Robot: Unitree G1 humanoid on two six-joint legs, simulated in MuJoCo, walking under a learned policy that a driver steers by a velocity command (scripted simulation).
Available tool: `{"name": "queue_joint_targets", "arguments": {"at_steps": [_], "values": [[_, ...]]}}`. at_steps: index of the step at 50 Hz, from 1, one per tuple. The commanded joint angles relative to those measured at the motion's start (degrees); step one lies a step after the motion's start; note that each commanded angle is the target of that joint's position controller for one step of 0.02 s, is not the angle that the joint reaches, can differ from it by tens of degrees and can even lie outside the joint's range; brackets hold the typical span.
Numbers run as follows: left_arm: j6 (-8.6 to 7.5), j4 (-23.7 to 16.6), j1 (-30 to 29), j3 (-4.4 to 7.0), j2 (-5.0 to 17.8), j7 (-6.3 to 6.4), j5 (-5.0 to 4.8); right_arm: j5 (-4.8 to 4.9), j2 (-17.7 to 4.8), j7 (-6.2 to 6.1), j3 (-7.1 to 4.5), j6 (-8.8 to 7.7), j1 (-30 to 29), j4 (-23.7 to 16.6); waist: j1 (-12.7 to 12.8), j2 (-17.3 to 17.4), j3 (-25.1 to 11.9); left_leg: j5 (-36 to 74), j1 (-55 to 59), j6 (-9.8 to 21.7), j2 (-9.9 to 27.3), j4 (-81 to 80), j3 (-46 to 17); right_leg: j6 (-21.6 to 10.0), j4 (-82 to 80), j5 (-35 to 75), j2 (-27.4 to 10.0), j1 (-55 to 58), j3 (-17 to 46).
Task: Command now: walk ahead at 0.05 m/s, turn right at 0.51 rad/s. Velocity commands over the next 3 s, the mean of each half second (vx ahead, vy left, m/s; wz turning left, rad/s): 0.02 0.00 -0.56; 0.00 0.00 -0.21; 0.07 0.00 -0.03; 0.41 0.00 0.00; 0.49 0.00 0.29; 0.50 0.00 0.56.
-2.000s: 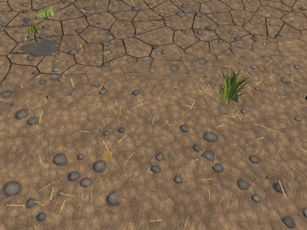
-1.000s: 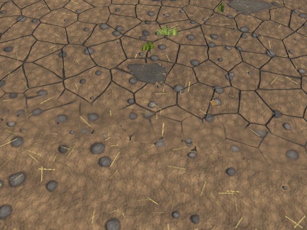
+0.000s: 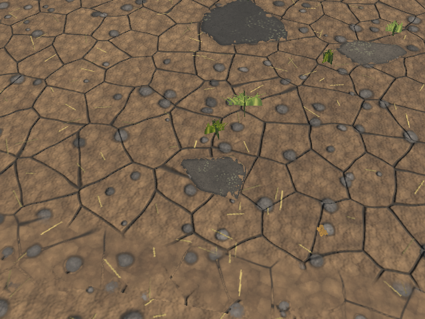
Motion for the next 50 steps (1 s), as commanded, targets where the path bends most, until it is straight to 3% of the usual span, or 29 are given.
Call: {"name": "queue_joint_targets", "arguments": {"at_steps": [1,5,7,8,9,10,11,12,13,15,19,23,28,30,31,32,33,34,35,36,38,41,43,45,46,47,48,49,50], "values": [[-0.27,-4.58,1.61,0.15,2.25,-1.00,0.18,0.39,-9.87,-0.47,-2.82,-0.38,-2.79,-3.13,0.09,9.81,-8.93,10.65,5.53,12.57,15.35,-8.24,-8.38,-1.01,-6.71,2.74,-1.52,5.91,-0.85],[0.05,-5.78,1.78,0.80,3.94,-2.34,0.08,1.87,-11.83,-0.03,-3.50,0.22,-2.49,-1.68,0.89,9.91,-8.71,9.03,7.18,10.25,16.78,-4.76,-6.98,-4.16,-17.81,5.05,-0.30,11.45,-3.55],[0.02,-4.65,5.04,1.59,5.00,-2.37,0.51,2.74,-10.37,-0.03,-3.33,0.59,-0.57,-0.05,2.19,7.15,-8.35,1.79,3.37,4.99,13.84,2.09,-3.11,-7.39,-28.53,12.58,2.00,19.51,-3.84],[-0.07,-5.04,6.10,2.85,9.45,-1.62,0.58,1.71,-7.61,0.27,-2.75,0.80,2.05,0.66,1.08,-4.22,-6.77,-8.52,-4.99,-0.78,8.47,14.48,2.87,-11.13,-35.82,24.80,-5.27,24.97,8.04],[-0.24,-7.54,4.27,3.72,15.66,-0.92,1.13,-0.48,-6.12,0.19,-2.10,0.77,0.11,-2.48,0.13,-18.82,-4.34,-30.29,-21.06,-6.16,-0.97,28.91,3.77,-21.91,-38.31,37.21,-19.34,27.10,28.28],[-1.61,-7.86,5.87,3.20,13.61,-1.35,3.06,-0.03,-8.51,-0.33,-2.88,0.57,-5.49,-3.37,4.71,-11.97,-7.48,-31.59,-21.17,-5.49,-1.68,39.12,-6.20,-25.88,-39.91,33.67,-19.74,23.43,29.35],[-2.76,-7.74,3.40,2.68,12.26,-1.44,3.06,1.26,-9.09,-0.51,-3.28,0.76,-4.98,-3.12,2.57,-8.97,-6.59,-26.26,-21.59,-4.35,-0.74,41.85,-8.29,-23.11,-39.83,29.93,-16.49,22.51,24.17],[-3.24,-8.18,-0.32,2.47,10.72,-1.21,1.75,1.32,-9.23,-0.92,-3.62,1.02,-2.83,-1.65,0.57,-6.09,-5.97,-20.96,-21.83,-4.00,-0.04,41.23,-8.94,-19.54,-39.15,26.53,-13.22,22.23,20.47],[-3.20,-8.69,-2.58,1.80,8.77,-0.90,0.66,0.78,-9.84,-1.38,-3.94,1.23,-1.93,-0.72,-0.12,-5.64,-6.14,-17.86,-21.66,-4.23,0.23,40.61,-9.24,-17.60,-38.72,26.58,-11.86,22.26,18.86],[-2.85,-9.31,-3.14,1.04,7.41,-0.27,0.59,0.69,-9.22,-1.25,-4.00,1.03,-0.55,-0.37,-1.07,-5.80,-7.87,-13.91,-17.98,-5.11,-1.20,42.27,-8.86,-17.36,-38.06,31.37,-9.79,20.99,16.92],[-2.45,-9.42,-0.92,1.37,8.04,0.49,0.33,1.41,-7.28,-0.87,-3.20,0.53,-2.23,-1.00,0.26,-5.53,-8.31,-11.10,-17.67,-6.28,-2.21,31.57,-9.67,-17.51,-37.02,29.58,-8.62,25.01,18.26],[-1.79,-10.09,-1.05,2.02,9.43,0.50,0.45,1.66,-7.27,-0.04,-2.87,0.08,-3.39,-1.34,1.14,-7.19,-7.45,-12.28,-11.94,-6.60,-3.27,21.76,-10.36,-18.12,-36.63,24.05,-8.04,22.36,22.22],[-1.24,-10.22,-2.43,1.39,8.18,-0.37,0.52,2.10,-7.86,1.16,-2.75,-0.61,-1.30,-0.84,1.41,-7.78,-8.48,-13.41,-3.85,-5.24,-3.07,13.12,-9.16,-18.02,-33.93,29.71,-8.01,21.54,25.38],[-1.00,-10.20,-4.06,0.91,7.32,-0.31,-0.08,1.91,-7.16,1.74,-2.57,-1.13,1.16,-0.16,-0.68,-7.03,-8.50,-5.69,2.40,-3.64,-3.03,1.74,-8.04,-15.96,-31.86,29.27,-6.02,20.37,25.02],[-1.06,-9.89,-3.30,0.60,6.42,-0.20,-0.14,1.33,-7.73,1.83,-2.64,-1.34,2.04,0.06,-1.06,-5.63,-8.34,1.80,7.25,-2.34,-1.18,-3.54,-9.15,-13.59,-30.98,24.41,-4.26,17.96,24.17],[-1.41,-9.80,-1.33,-0.12,4.22,-0.20,0.90,0.14,-10.86,1.60,-3.03,-1.36,2.62,-0.58,0.27,1.29,-9.42,9.76,12.59,0.50,7.05,-4.76,-16.37,-10.12,-25.32,14.35,-0.47,13.56,19.85],[-2.00,-9.84,1.79,-0.31,3.20,-0.41,1.14,-0.50,-13.75,1.33,-3.35,-0.97,0.03,-0.78,4.03,12.65,-7.21,20.67,12.98,7.68,14.27,-4.48,-24.68,-6.62,-19.61,-2.59,7.81,6.92,10.97],[-2.36,-10.00,-0.48,0.41,6.09,-0.19,1.69,-0.83,-10.44,1.35,-2.53,-1.16,-0.14,-0.88,1.35,14.66,-7.44,18.24,9.01,14.32,19.20,-6.20,-29.73,-3.76,-12.48,-11.22,6.37,6.74,8.69],[-2.29,-9.52,-1.90,1.53,8.84,0.01,0.99,-0.49,-9.37,1.31,-2.11,-1.40,-0.73,-1.10,0.28,12.16,-6.03,15.95,8.85,14.82,17.86,-6.55,-28.57,-2.38,-5.44,-11.49,5.51,5.65,8.64],[-1.95,-8.78,-2.11,1.86,8.48,0.19,0.66,0.15,-9.78,1.10,-2.18,-1.44,-1.20,-0.80,0.33,10.61,-5.59,14.50,9.54,13.35,15.70,-5.97,-26.06,-1.39,-1.52,-10.29,5.52,4.03,8.66],[-1.11,-7.60,-1.00,1.37,5.76,0.27,0.72,1.32,-8.92,0.91,-1.66,-1.50,-2.30,-0.34,0.75,9.38,-4.74,16.28,10.26,11.27,13.20,-4.49,-21.91,0.21,-0.36,-7.37,4.38,3.55,9.24],[-1.34,-7.13,-1.89,-0.51,0.86,-0.27,0.62,1.21,-8.07,1.02,-1.33,-0.38,-2.26,0.64,-0.02,11.28,-5.71,19.97,10.55,9.41,8.64,-2.59,-15.72,0.89,-13.48,-4.51,2.71,9.76,3.34],[-1.56,-6.59,-2.39,-0.51,1.04,-0.42,0.10,1.22,-8.71,1.07,-1.33,0.33,-0.12,1.52,-1.21,12.19,-6.91,21.56,11.96,9.72,8.67,-1.22,-16.09,0.58,-23.00,0.32,2.90,13.85,1.39],[-1.60,-4.94,-0.18,-0.30,1.81,-0.54,0.35,1.97,-8.42,1.23,-0.96,0.42,0.83,2.36,0.06,10.92,-6.65,17.91,10.44,7.58,7.63,-0.45,-15.74,-1.22,-37.66,13.60,3.35,20.94,0.41],[-1.57,-5.29,-0.55,-0.08,3.84,-0.33,1.00,1.71,-7.92,1.42,-0.63,-0.20,2.60,2.91,-0.65,8.56,-7.18,12.94,7.64,4.75,7.06,-0.74,-15.88,-2.72,-38.23,19.69,1.04,25.59,3.74],[-1.41,-5.78,-0.26,0.55,7.52,0.15,1.46,0.45,-7.42,1.95,-0.28,-1.08,3.55,2.81,-2.37,1.91,-8.38,7.14,4.58,1.83,4.44,1.28,-12.93,-4.92,-34.23,31.30,-3.63,28.98,7.75],[-1.40,-4.57,-0.99,0.54,6.90,-0.25,1.59,0.35,-5.87,2.11,0.05,-1.51,4.51,3.56,-3.56,-4.52,-8.70,-1.54,6.90,-0.98,0.80,-0.14,-8.77,-7.66,-32.36,23.43,-3.38,24.36,7.40],[-1.70,-5.17,-1.72,-0.02,4.04,-0.88,1.66,0.18,-7.41,2.00,-0.02,-1.45,1.22,3.92,-1.19,-2.32,-6.53,-3.08,8.04,-2.74,0.12,1.24,-7.85,-8.11,-33.66,16.87,-2.23,21.09,7.51],[-2.07,-4.49,-1.48,-0.47,2.85,-1.00,2.09,0.41,-7.29,1.84,-0.12,-1.24,-0.26,3.98,-0.90,-1.63,-5.31,-2.83,8.10,-3.02,0.06,1.75,-7.61,-7.59,-34.59,13.94,-1.96,19.33,7.60]]}}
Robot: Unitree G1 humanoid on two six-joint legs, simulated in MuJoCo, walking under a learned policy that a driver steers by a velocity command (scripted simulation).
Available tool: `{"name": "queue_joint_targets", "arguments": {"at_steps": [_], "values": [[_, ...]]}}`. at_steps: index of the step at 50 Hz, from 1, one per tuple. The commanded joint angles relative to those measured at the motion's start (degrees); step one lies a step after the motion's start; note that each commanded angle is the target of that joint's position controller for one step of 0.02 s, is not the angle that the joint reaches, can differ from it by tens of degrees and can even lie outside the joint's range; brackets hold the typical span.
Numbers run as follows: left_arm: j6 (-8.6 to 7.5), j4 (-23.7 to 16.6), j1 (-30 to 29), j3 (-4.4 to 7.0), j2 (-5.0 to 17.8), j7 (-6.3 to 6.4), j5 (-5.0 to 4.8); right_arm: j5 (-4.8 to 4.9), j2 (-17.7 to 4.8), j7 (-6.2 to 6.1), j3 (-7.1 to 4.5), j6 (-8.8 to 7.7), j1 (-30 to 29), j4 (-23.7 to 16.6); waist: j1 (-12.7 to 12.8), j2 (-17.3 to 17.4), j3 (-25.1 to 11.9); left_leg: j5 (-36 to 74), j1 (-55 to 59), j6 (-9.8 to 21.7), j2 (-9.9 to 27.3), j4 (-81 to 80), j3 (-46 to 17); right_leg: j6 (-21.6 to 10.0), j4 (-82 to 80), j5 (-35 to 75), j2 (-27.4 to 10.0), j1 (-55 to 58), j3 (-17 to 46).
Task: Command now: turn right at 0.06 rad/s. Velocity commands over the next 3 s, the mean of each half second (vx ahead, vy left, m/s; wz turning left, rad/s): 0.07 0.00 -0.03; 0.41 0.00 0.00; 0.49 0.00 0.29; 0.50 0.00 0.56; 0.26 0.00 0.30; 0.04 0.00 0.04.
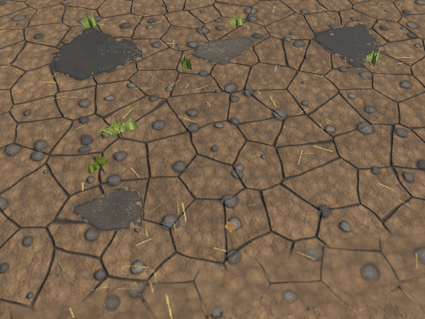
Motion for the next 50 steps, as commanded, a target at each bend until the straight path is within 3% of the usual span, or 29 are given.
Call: {"name": "queue_joint_targets", "arguments": {"at_steps": [1,5,15,17,19,20,21,23,25,26,27,28,29,30,32,34,37,40,43,45,47,48,49,50], "values": [[-1.68,-3.35,-1.58,1.32,6.22,-0.25,0.71,0.05,-7.26,-0.51,-1.70,-0.49,-2.06,-2.25,-0.06,-3.70,-3.60,5.27,2.57,0.48,1.42,-2.01,-0.45,-2.92,-5.49,7.43,-3.85,-1.47,4.17],[-2.90,-2.02,-0.14,0.79,5.50,0.02,0.42,0.20,-7.18,-1.31,-1.77,0.30,-0.46,-0.29,-0.26,-3.92,-1.68,6.19,2.51,0.54,1.48,-2.11,-0.70,-2.16,-5.49,6.95,-3.36,-3.21,3.89],[-3.58,1.05,1.05,0.20,4.61,0.22,0.13,0.45,-7.49,-2.11,-2.03,0.55,1.27,5.74,-0.16,-1.01,-1.40,7.37,2.93,-0.57,1.60,-2.86,-0.92,-2.44,-5.49,7.33,-2.43,-2.53,3.10],[-3.20,2.28,2.62,0.62,5.59,0.50,-0.26,0.84,-7.00,-2.30,-1.97,0.66,2.20,7.12,0.43,-2.57,-1.94,-3.62,1.17,-0.23,-1.09,0.02,2.21,-3.77,-7.44,-8.39,-1.95,-2.10,3.72],[-2.94,2.71,4.71,1.47,8.42,0.67,-0.79,1.34,-6.65,-2.23,-1.96,-0.10,0.30,6.22,2.05,-8.06,1.84,-12.21,-7.08,0.52,-3.07,8.07,5.31,-8.19,-13.60,-27.77,-7.48,-3.14,12.69],[-3.20,3.02,5.74,1.81,9.58,0.70,-1.05,1.71,-6.31,-1.94,-1.87,-0.96,-0.96,5.27,2.61,-10.88,3.99,-12.07,-10.44,1.41,-2.26,12.36,4.91,-11.00,-16.91,-32.03,-11.97,-3.59,19.23],[-3.67,3.29,6.02,1.96,9.85,0.82,-1.31,2.14,-6.55,-1.54,-1.95,-1.91,-1.63,4.71,2.62,-11.59,5.93,-11.91,-12.46,2.70,-0.34,15.34,2.97,-13.02,-18.82,-31.59,-14.97,-4.68,23.45],[-4.49,3.05,4.24,1.81,8.85,0.77,-1.59,2.86,-6.51,-0.47,-2.06,-3.54,-0.29,4.97,1.10,-11.37,6.50,-14.56,-13.56,5.30,1.88,13.69,1.65,-13.35,-18.31,-25.03,-16.08,-2.87,22.96],[-4.32,1.86,-0.83,1.67,8.42,0.51,-2.48,2.75,-6.10,0.41,-2.31,-4.63,7.10,8.59,-3.37,-8.68,3.67,-3.95,2.17,6.56,0.05,0.48,4.56,-9.96,-14.47,-17.08,-11.13,-8.58,14.17],[-4.35,1.44,-1.87,1.32,7.03,0.44,-2.05,2.11,-6.75,0.55,-2.89,-4.64,12.18,11.35,-5.12,-6.24,1.71,0.80,10.49,5.65,-1.26,-1.68,4.16,-8.02,-8.91,-12.42,-7.43,-12.12,9.44],[-4.72,0.53,-2.98,0.20,3.15,0.18,-1.30,1.59,-9.18,0.44,-3.56,-4.71,18.51,13.01,-6.92,2.77,-0.85,-4.84,17.58,7.17,6.54,-7.54,-7.79,-4.74,5.92,-7.65,-2.32,-17.63,2.22],[-5.64,-2.51,-3.78,0.03,1.93,0.57,-1.72,1.45,-16.50,0.99,-4.99,-5.01,22.99,13.24,-7.36,17.71,-1.49,-15.26,21.93,15.18,18.92,-17.51,-32.92,-1.68,22.06,-13.29,4.03,-28.65,-3.24],[-6.52,-1.99,-2.73,0.93,5.24,0.70,-3.10,0.66,-13.41,1.20,-3.77,-5.65,19.50,12.06,-5.53,12.14,0.96,-19.98,19.25,18.49,22.31,-19.77,-39.30,-2.27,32.53,-16.92,1.58,-33.16,2.23],[-7.26,-1.15,-1.22,1.14,5.91,0.19,-3.75,1.01,-10.46,0.94,-2.96,-6.04,15.54,10.58,-3.57,8.22,4.25,-20.21,18.29,17.23,20.64,-19.48,-33.81,-3.49,35.86,-11.08,-1.32,-36.30,3.75],[-8.09,-0.19,-1.80,1.48,5.97,-0.40,-2.58,1.37,-9.25,0.85,-2.41,-5.97,12.56,9.23,-2.49,5.12,4.62,-11.04,18.70,13.69,16.70,-19.95,-23.70,-4.32,34.42,-1.51,-4.74,-37.82,1.38],[-8.14,-0.35,-3.50,1.64,5.21,-1.28,-1.69,0.96,-6.62,0.73,-1.40,-5.37,14.35,9.57,-2.81,5.75,2.74,1.94,18.27,11.63,12.92,-20.26,-15.09,-3.51,30.71,4.40,-5.89,-34.52,-0.79],[-7.66,-1.66,-7.19,0.96,2.62,-1.97,-1.56,0.83,-7.81,-0.16,-1.28,-4.52,16.90,10.06,-3.51,4.79,2.26,15.87,17.48,12.13,11.19,-20.48,-8.46,-1.05,23.70,8.94,-5.33,-33.70,-3.81],[-7.79,-3.88,-13.66,-0.04,0.88,-2.44,-1.88,0.77,-9.32,-1.01,-1.33,-3.97,17.28,9.68,-4.82,4.67,3.90,16.90,12.41,11.69,9.71,-22.22,-4.26,0.04,11.85,15.84,-3.87,-28.49,-5.74],[-7.99,-5.32,-18.05,-0.26,1.42,-3.14,-2.31,1.27,-9.85,-1.24,-1.47,-3.85,19.63,10.35,-5.53,5.15,5.92,15.92,11.33,12.14,11.03,-23.40,-3.24,-0.48,5.48,19.56,-2.55,-24.79,-6.45],[-8.23,-6.17,-19.48,-0.17,2.26,-3.63,-2.45,1.74,-10.01,-1.28,-1.76,-3.66,19.93,10.66,-4.60,5.26,6.50,18.77,14.44,11.73,12.88,-22.19,-2.97,-2.02,2.89,19.06,-2.52,-24.65,-5.37],[-8.48,-6.17,-18.16,0.40,4.01,-3.96,-2.29,1.77,-10.86,-1.32,-2.29,-3.33,18.92,10.33,-2.21,5.54,4.47,29.26,18.16,10.63,14.21,-18.16,-2.19,-4.03,1.40,16.44,-1.60,-21.58,-5.35],[-8.46,-5.51,-15.34,1.02,5.38,-3.83,-2.13,1.57,-11.71,-1.35,-2.65,-3.07,18.30,10.00,-0.21,6.49,1.59,39.79,19.48,10.04,14.31,-14.01,-1.67,-5.14,1.79,14.66,-0.11,-17.00,-6.27],[-8.31,-3.67,-8.64,2.06,7.22,-3.48,-2.11,1.28,-12.18,-1.35,-2.88,-2.58,17.40,9.66,3.65,7.13,-3.16,50.00,19.24,9.19,13.28,-5.90,-0.35,-6.75,1.84,13.69,1.68,-8.29,-7.57],[-7.96,-0.56,1.44,3.29,9.33,-2.85,-2.23,0.86,-11.50,-1.42,-2.61,-2.14,16.97,9.08,8.38,6.51,-9.41,51.24,14.05,7.58,10.78,5.90,1.14,-8.54,1.80,14.41,1.56,5.63,-7.38]]}}
Over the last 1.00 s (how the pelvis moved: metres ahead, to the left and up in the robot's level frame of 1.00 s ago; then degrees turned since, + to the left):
0.01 -0.03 0.00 -22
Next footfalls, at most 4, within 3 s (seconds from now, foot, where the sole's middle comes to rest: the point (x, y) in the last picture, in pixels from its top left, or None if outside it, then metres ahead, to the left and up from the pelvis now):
1.00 right None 0.43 -0.11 -0.77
1.56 left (178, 253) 0.71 0.15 -0.77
2.04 right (201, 173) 1.06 0.07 -0.77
2.46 left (135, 187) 0.99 0.33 -0.77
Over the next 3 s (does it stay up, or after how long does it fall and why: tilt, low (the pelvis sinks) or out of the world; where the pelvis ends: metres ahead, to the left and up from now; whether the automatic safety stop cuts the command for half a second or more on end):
stays up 0.99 0.20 0.00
